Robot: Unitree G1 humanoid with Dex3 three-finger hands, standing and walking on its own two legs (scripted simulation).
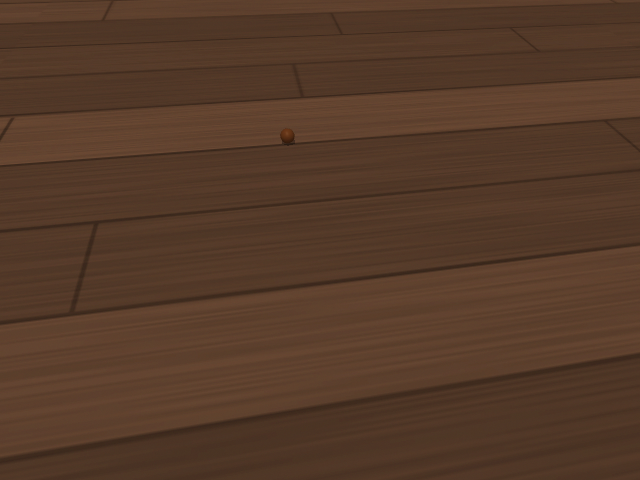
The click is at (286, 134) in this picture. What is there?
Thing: free ball
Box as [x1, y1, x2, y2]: [280, 128, 294, 142]
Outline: 290,129 284,129 280,134 280,137 284,142 290,142 293,139 294,135
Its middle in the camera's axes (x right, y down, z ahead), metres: -0.17 -0.59 +2.11
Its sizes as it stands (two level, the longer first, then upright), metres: 0.077 0.077 0.077
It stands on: the floor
